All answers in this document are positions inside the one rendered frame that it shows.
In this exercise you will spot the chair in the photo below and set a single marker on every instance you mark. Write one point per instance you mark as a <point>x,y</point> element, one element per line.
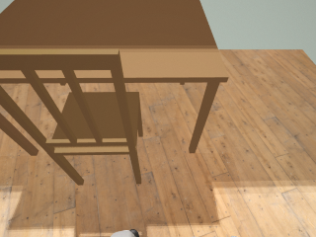
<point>91,123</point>

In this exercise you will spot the table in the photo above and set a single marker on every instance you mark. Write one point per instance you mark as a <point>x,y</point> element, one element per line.
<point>159,41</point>

